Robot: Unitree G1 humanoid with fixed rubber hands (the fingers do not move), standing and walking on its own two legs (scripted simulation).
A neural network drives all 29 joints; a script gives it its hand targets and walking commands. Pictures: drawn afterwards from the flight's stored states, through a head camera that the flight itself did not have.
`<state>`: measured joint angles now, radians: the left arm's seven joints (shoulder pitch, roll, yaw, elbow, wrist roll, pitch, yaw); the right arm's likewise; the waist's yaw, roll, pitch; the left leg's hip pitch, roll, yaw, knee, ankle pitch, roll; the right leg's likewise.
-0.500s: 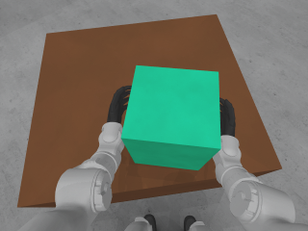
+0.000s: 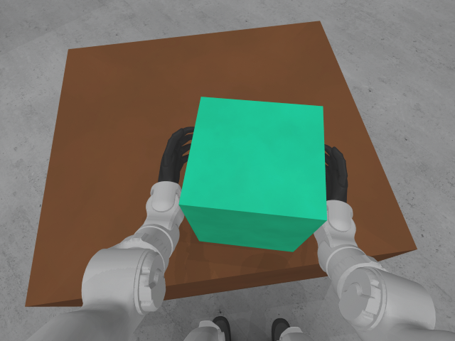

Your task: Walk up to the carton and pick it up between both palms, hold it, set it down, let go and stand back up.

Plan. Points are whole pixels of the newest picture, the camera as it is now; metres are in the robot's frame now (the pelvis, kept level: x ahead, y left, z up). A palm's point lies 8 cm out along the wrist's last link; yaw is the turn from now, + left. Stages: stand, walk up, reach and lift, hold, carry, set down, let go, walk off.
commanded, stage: reach and lift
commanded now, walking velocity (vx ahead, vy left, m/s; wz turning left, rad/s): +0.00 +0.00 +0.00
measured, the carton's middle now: (252, 183) +0.41 -0.01 -0.06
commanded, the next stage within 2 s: none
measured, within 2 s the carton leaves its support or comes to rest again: leaves its support in 0.62 s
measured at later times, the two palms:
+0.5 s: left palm (174, 173) +0.40 +0.13 -0.01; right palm (337, 194) +0.37 -0.16 -0.03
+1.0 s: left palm (170, 154) +0.41 +0.13 +0.06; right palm (355, 176) +0.38 -0.17 +0.03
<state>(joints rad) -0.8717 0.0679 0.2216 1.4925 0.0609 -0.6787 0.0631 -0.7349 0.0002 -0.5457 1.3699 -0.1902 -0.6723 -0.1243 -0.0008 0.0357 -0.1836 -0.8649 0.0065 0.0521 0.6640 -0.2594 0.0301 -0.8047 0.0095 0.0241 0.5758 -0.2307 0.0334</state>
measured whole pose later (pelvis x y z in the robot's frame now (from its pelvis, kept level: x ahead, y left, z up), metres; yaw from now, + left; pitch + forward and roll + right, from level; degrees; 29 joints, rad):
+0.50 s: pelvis +0.00 +0.00 +0.00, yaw +0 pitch +26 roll -3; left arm -0.86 0.07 0.17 1.53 0.06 -0.69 0.10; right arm -0.70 0.00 -0.48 1.36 -0.19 -0.66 -0.16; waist 0.00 0.04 -0.21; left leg -0.86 0.01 0.05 0.66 -0.26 0.03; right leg -0.81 0.02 0.02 0.58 -0.23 0.04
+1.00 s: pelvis -0.01 -0.01 +0.00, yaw +0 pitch +22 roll -3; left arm -0.84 0.07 0.02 1.37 -0.04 -0.47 0.13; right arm -0.61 -0.02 -0.26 1.04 -0.10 -0.33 -0.20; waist 0.00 0.04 -0.30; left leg -0.79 0.02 0.05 0.67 -0.26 0.03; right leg -0.73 0.02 0.02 0.58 -0.23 0.03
